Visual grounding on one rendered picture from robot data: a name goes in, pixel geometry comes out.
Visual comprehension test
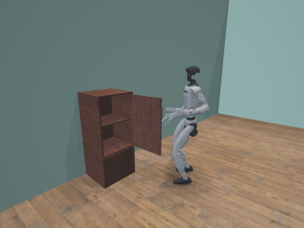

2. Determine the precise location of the right robot hand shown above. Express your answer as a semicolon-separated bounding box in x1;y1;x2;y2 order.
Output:
162;113;175;125

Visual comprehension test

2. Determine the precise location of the left robot hand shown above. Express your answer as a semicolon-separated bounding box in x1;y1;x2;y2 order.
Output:
165;107;184;118

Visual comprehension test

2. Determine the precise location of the robot right shin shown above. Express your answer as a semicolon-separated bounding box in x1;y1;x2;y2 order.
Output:
171;147;189;168

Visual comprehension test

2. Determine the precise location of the left robot upper arm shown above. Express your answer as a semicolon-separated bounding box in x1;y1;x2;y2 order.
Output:
191;85;209;107

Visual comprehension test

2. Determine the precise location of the robot left foot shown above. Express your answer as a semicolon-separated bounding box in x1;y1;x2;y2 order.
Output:
173;177;192;184

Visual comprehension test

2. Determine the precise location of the cupboard door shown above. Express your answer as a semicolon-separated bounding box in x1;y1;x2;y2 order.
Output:
131;94;162;156

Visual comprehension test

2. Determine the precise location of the left robot forearm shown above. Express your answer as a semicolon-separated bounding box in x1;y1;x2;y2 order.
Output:
184;104;209;116

